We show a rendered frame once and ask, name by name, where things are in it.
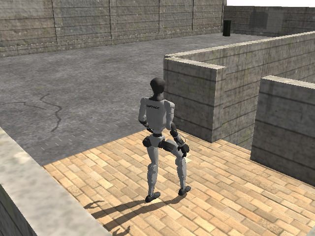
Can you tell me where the robot right upper arm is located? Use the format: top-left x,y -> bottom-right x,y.
164,100 -> 175,130

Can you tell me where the robot right hand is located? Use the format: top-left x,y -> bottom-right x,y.
177,144 -> 189,157

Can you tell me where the right robot shin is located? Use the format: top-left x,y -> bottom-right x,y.
177,158 -> 187,190

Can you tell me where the left robot forearm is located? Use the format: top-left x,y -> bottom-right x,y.
139,120 -> 149,129

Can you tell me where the robot left upper arm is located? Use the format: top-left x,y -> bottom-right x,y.
138,97 -> 149,121

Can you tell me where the left robot shin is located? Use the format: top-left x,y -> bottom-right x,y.
147,164 -> 158,197

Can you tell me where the right robot forearm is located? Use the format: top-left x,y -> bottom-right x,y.
170,123 -> 184,147

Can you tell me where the robot shin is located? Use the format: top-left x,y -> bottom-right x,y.
147,164 -> 158,197
177,158 -> 187,190

